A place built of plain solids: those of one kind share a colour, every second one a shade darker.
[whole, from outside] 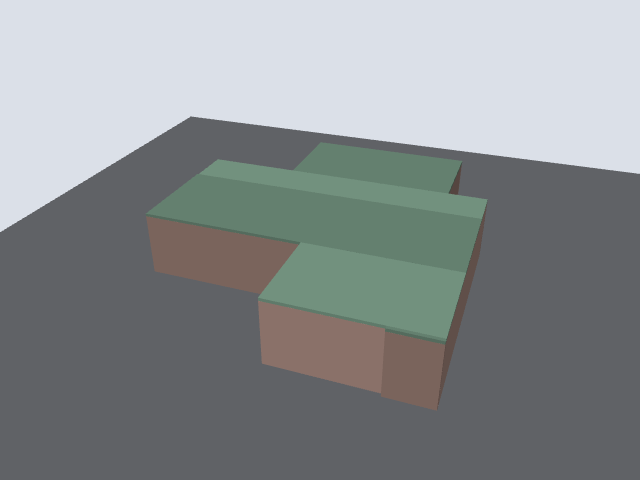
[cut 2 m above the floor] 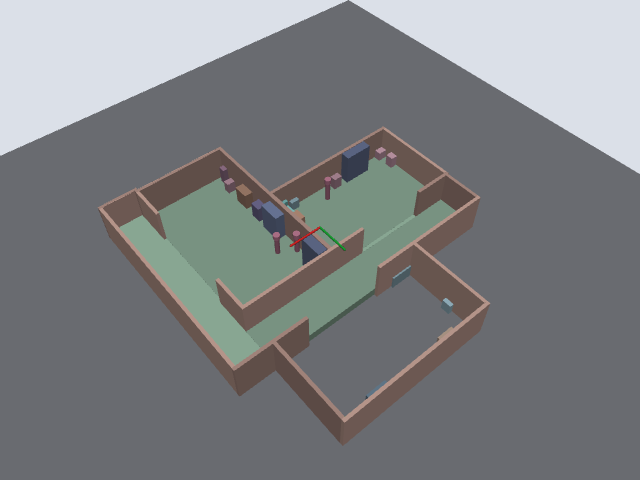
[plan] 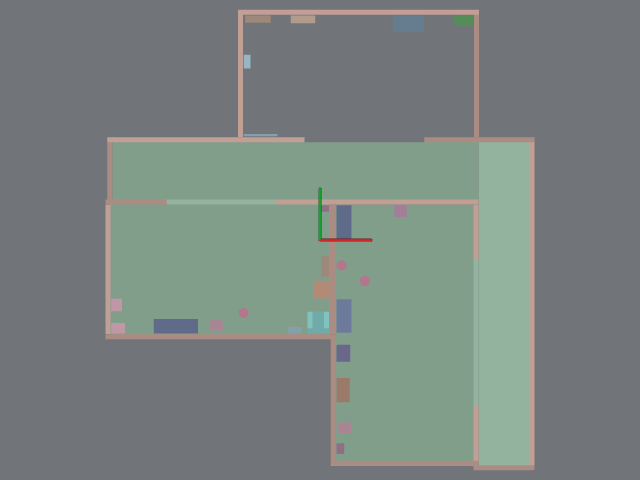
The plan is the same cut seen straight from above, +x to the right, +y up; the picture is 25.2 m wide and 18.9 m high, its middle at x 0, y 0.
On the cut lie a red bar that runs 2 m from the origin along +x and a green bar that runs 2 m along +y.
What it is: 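One storey of an old house, long lived in; a hall and three lower rooms beside it, each open to the hall along a stretch without wall, rail or kerb; a room's floor lies below the hall's by a bare drop, by one riser or not at all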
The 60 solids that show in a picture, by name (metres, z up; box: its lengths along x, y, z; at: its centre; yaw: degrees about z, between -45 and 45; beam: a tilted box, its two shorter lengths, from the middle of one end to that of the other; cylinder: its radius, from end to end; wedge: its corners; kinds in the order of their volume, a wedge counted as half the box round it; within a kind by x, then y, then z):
{
 "floor_1": {"box": [8.63, 5.1, 0.59], "at": [-3.94, -1.16, 0.25]},
 "floor_2": {"box": [4.26, 0.2, 0.59], "at": [-3.9, 1.49, 0.25]},
 "floor_3": {"box": [14.42, 2.26, 0.59], "at": [-0.96, 2.72, 0.25]},
 "floor_4": {"box": [5.43, 10.09, 0.42], "at": [3.33, -3.65, 0.16]},
 "floor_5": {"box": [0.2, 5.79, 0.42], "at": [6.15, -3.63, 0.16]},
 "floor_6": {"box": [2.0, 12.72, 0.59], "at": [7.25, -2.51, 0.25]},
 "wall_1": {"box": [0.2, 5.1, 3.54], "at": [-8.35, -1.16, 1.72]},
 "wall_2": {"box": [0.2, 2.26, 3.54], "at": [-8.28, 2.72, 1.72]},
 "wall_3": {"box": [2.42, 0.2, 3.54], "at": [-7.24, 1.49, 1.72]},
 "wall_4": {"box": [7.76, 0.2, 3.54], "at": [-4.5, 3.95, 1.72]},
 "wall_5": {"box": [9.07, 0.2, 3.54], "at": [-3.92, -3.81, 1.72]},
 "wall_6": {"box": [0.2, 4.82, 3.54], "at": [-3.13, 6.46, 1.72]},
 "wall_7": {"box": [0.24, 5.1, 3.54], "at": [0.5, -1.16, 1.72]},
 "wall_8": {"box": [0.2, 4.79, 3.54], "at": [0.52, -6.3, 1.72]},
 "wall_9": {"box": [9.49, 0.2, 3.54], "at": [1.52, 8.97, 1.72]},
 "wall_10": {"box": [8.02, 0.2, 3.54], "at": [2.24, 1.49, 1.72]},
 "wall_11": {"box": [5.83, 0.18, 3.54], "at": [3.33, -8.78, 1.72]},
 "wall_12": {"box": [8.03, 0.022, 3.54], "at": [4.43, -8.88, 1.72]},
 "wall_13": {"box": [0.2, 2.17, 3.54], "at": [6.15, -7.61, 1.72]},
 "wall_14": {"box": [0.2, 2.13, 3.54], "at": [6.15, 0.33, 1.72]},
 "wall_15": {"box": [0.2, 4.82, 3.54], "at": [6.16, 6.46, 1.72]},
 "wall_16": {"box": [4.35, 0.2, 3.54], "at": [6.28, 3.95, 1.72]},
 "wall_17": {"box": [2.4, 0.18, 3.54], "at": [7.25, -8.98, 1.72]},
 "wall_18": {"box": [0.2, 12.72, 3.54], "at": [8.35, -2.51, 1.72]},
 "roof_1": {"box": [16.9, 5.5, 0.16], "at": [0.0, -1.16, 3.57]},
 "roof_2": {"box": [16.83, 2.46, 0.16], "at": [0.04, 2.82, 3.57]},
 "roof_3": {"box": [9.49, 5.02, 0.16], "at": [1.52, 6.56, 3.57]},
 "roof_4": {"box": [8.03, 4.99, 0.16], "at": [4.43, -6.4, 3.57]},
 "roof_5": {"box": [2.4, 0.18, 0.16], "at": [7.25, -8.98, 3.57]},
 "wardrobe_1": {"box": [1.75, 0.57, 2.33], "at": [-5.67, -3.39, 1.71]},
 "wardrobe_2": {"box": [0.6, 1.33, 1.8], "at": [0.94, -2.99, 1.27]},
 "wardrobe_3": {"box": [0.6, 1.4, 2.24], "at": [0.95, 0.67, 1.48]},
 "bookcase_1": {"box": [1.01, 0.29, 1.21], "at": [-2.44, 8.7, 0.56]},
 "bookcase_2": {"box": [0.96, 0.31, 1.97], "at": [-0.67, 8.69, 0.94]},
 "bookcase_3": {"box": [0.29, 0.81, 1.4], "at": [0.2, -1.04, 1.24]},
 "chest_drawers_1": {"box": [0.61, 0.7, 1.38], "at": [0.05, -1.95, 1.23]},
 "chest_drawers_2": {"box": [0.52, 0.95, 1.09], "at": [0.91, -5.91, 0.91]},
 "cot_1": {"box": [1.22, 0.65, 0.96], "at": [3.48, 8.52, 0.43]},
 "side_table_1": {"box": [0.43, 0.5, 0.76], "at": [-8.01, -2.56, 0.92]},
 "side_table_2": {"box": [0.55, 0.41, 0.6], "at": [-7.95, -3.47, 0.84]},
 "side_table_3": {"box": [0.55, 0.41, 0.79], "at": [-4.1, -3.36, 0.94]},
 "side_table_4": {"box": [0.52, 0.42, 0.72], "at": [0.98, -7.39, 0.73]},
 "tall_odds_1": {"box": [0.4, 0.25, 1.28], "at": [0.15, 1.24, 1.18]},
 "tall_odds_2": {"box": [0.31, 0.42, 1.12], "at": [0.8, -8.21, 0.92]},
 "tall_odds_3": {"box": [0.49, 0.47, 0.85], "at": [3.17, 1.13, 0.79]},
 "armchair_1": {"box": [0.2, 0.64, 0.63], "at": [-0.39, -3.15, 0.86]},
 "armchair_2": {"box": [0.84, 0.21, 0.96], "at": [-0.07, -3.58, 1.02]},
 "armchair_3": {"box": [0.64, 0.64, 0.48], "at": [0.03, -3.15, 0.78]},
 "armchair_4": {"box": [0.2, 0.64, 0.15], "at": [0.25, -3.15, 1.09]},
 "carton_stack_1": {"box": [0.55, 0.67, 1.04], "at": [0.92, -4.46, 0.89]},
 "toy_chest_1": {"box": [0.75, 0.41, 1.22], "at": [5.66, 8.64, 0.56]},
 "floor_lamp_round_1": {"cylinder": 0.15, "from": [-3.01, -2.87, 0.54], "to": [-3.01, -2.87, 1.85]},
 "floor_lamp_round_2": {"cylinder": 0.19, "from": [-3.01, -2.87, 1.85], "to": [-3.01, -2.87, 2.16]},
 "floor_lamp_round_3": {"cylinder": 0.14, "from": [0.85, -1.0, 0.37], "to": [0.85, -1.0, 1.5]},
 "floor_lamp_round_4": {"cylinder": 0.2, "from": [0.85, -1.0, 1.5], "to": [0.85, -1.0, 1.85]},
 "floor_lamp_round_5": {"cylinder": 0.14, "from": [1.76, -1.61, 0.37], "to": [1.76, -1.61, 1.58]},
 "floor_lamp_round_6": {"cylinder": 0.2, "from": [1.76, -1.61, 1.58], "to": [1.76, -1.61, 1.87]},
 "radiator_1": {"box": [0.26, 0.54, 0.73], "at": [-2.87, 7.02, 0.32]},
 "radiator_2": {"box": [1.33, 0.1, 0.89], "at": [-2.34, 4.13, 0.4]},
 "radiator_3": {"box": [0.54, 0.26, 0.64], "at": [-1.0, -3.55, 0.86]}
}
